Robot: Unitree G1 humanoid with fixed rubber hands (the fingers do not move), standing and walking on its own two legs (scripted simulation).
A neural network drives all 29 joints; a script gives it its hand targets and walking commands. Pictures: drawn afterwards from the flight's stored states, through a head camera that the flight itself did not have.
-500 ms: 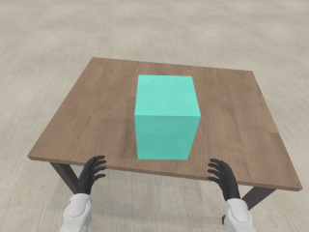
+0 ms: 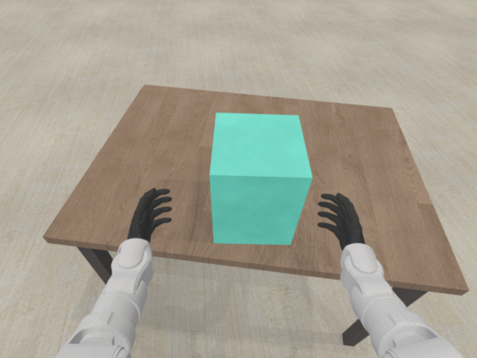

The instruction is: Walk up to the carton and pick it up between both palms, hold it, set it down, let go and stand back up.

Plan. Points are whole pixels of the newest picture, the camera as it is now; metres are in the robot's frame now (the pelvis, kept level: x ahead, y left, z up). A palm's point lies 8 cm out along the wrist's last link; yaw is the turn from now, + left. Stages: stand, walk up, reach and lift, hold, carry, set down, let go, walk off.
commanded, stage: reach and lift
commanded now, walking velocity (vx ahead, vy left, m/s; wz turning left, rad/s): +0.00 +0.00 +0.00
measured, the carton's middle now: (254, 181) +0.51 +0.02 -0.01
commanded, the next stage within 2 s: none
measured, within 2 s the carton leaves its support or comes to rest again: neither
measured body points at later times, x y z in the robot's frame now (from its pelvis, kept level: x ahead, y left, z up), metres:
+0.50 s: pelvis +0.00 +0.00 +0.00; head +0.03 +0.02 +0.45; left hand +0.41 +0.22 +0.07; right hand +0.43 -0.15 +0.08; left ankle +0.02 +0.14 -0.74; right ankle -0.05 -0.12 -0.74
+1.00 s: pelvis +0.00 +0.00 +0.00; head +0.04 +0.02 +0.45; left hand +0.46 +0.23 +0.13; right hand +0.48 -0.14 +0.13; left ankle +0.02 +0.14 -0.74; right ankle -0.05 -0.12 -0.74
